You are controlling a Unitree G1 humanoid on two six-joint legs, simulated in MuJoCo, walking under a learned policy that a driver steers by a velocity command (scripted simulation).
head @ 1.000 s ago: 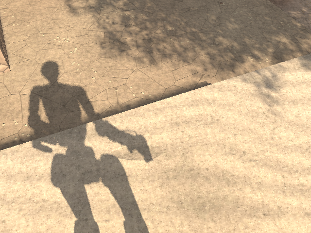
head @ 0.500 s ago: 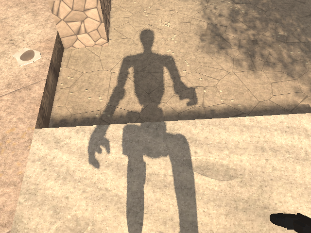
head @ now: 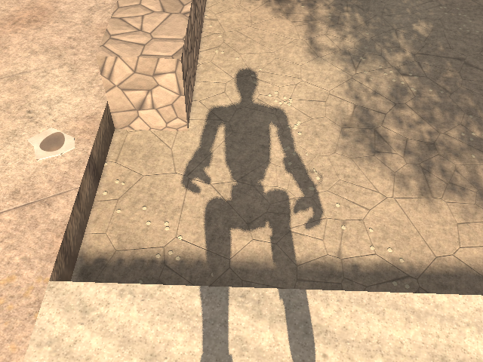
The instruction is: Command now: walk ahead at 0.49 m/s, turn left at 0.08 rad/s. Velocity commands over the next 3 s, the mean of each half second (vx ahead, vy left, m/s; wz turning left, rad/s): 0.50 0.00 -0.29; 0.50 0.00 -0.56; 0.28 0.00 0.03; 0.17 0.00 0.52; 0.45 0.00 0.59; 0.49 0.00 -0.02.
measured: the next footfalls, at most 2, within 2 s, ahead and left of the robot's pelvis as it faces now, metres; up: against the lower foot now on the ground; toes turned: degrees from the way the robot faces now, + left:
right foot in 0.14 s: +0.27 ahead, -0.15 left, +0.00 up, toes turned -3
left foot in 0.62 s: +0.58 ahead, -0.02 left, +0.00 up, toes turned -17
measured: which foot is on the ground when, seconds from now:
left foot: down 0.00-0.14, up 0.16-0.60, down 0.62-1.00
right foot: up 0.00-0.12, down 0.14-0.64, up 0.66-1.00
